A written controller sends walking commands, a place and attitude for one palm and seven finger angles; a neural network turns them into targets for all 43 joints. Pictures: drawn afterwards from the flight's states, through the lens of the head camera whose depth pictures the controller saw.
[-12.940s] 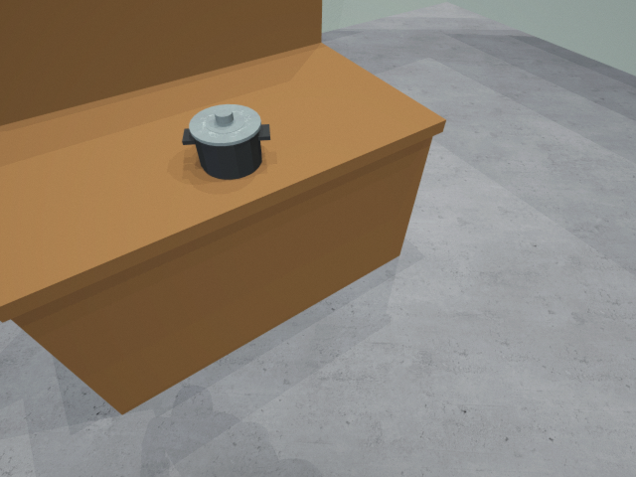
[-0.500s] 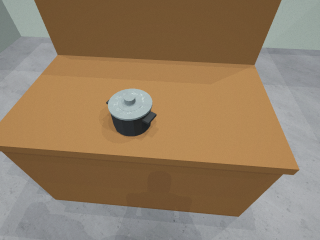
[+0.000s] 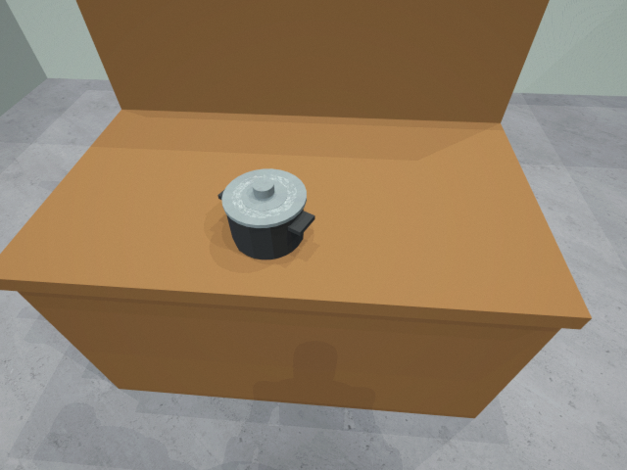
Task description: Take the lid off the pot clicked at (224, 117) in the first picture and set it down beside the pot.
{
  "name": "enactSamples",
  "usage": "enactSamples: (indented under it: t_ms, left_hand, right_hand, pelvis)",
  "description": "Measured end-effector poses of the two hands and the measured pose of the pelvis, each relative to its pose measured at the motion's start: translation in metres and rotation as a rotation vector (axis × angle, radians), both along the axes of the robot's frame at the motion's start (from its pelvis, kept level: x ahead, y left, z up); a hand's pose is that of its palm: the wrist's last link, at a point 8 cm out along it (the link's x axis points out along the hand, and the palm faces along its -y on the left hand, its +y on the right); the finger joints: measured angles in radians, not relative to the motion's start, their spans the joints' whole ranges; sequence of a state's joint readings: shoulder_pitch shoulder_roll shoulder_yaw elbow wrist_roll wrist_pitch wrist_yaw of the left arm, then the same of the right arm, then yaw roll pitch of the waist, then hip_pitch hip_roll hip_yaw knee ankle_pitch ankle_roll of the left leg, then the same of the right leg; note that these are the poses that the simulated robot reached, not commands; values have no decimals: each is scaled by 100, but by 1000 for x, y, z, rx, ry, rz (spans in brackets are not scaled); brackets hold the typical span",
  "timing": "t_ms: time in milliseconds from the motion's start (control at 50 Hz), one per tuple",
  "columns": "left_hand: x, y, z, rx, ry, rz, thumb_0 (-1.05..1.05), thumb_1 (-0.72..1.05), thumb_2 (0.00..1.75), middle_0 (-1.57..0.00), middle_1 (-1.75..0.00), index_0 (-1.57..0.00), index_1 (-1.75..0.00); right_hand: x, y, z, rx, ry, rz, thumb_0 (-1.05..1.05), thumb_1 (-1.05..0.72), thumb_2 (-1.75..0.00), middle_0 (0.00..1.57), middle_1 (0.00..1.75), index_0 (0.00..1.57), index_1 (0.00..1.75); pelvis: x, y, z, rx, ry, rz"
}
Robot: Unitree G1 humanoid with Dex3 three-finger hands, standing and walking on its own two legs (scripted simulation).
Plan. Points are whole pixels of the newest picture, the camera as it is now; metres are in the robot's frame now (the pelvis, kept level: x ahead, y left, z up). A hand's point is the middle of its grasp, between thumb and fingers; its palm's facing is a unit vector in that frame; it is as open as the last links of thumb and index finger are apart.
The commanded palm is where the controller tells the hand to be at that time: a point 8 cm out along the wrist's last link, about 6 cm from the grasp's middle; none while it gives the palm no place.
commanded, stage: look again from close up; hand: left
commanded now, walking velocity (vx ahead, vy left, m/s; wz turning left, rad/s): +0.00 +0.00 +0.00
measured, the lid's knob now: (263, 188) +0.59 +0.13 +0.01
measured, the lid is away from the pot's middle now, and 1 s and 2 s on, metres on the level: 0.00 0.00 0.00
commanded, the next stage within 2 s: shuffle to correct the standing spot in 0.28 s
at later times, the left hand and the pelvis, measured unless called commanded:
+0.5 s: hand out of the picture -0.02 +0.18 -0.17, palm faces +0.02 -0.98 -0.20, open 7.4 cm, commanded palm none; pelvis +0.00 +0.01 +0.00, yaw +0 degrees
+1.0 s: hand out of the picture +0.10 +0.21 -0.18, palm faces +0.06 -0.97 -0.23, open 7.3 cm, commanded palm none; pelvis +0.07 +0.03 -0.01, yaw +1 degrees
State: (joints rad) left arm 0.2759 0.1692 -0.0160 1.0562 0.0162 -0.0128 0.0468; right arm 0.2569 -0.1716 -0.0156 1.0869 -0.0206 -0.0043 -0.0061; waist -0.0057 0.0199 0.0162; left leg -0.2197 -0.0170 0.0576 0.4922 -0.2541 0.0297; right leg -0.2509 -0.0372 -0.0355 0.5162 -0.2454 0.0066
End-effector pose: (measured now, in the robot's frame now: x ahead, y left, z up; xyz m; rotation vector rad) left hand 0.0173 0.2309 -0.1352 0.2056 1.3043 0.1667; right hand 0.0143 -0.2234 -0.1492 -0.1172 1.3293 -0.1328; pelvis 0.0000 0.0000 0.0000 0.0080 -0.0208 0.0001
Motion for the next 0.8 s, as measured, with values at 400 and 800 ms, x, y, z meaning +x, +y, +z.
enactSamples:
  t_ms: [400,800]
  left_hand:
    - [-31,-4,-8,-44,72,20,0,91,90,-20,-30,-20,-30]
    - [-14,26,-11,-53,133,32,0,91,90,-19,-30,-20,-30]
  right_hand:
    - [-15,12,3,-3,38,-11,1,-92,-89,20,30,20,30]
    - [-17,55,2,23,88,-61,1,-91,-89,20,30,20,30]
  pelvis:
    - [-4,8,1,-1,-8,-6]
    - [33,34,-1,-6,18,-23]
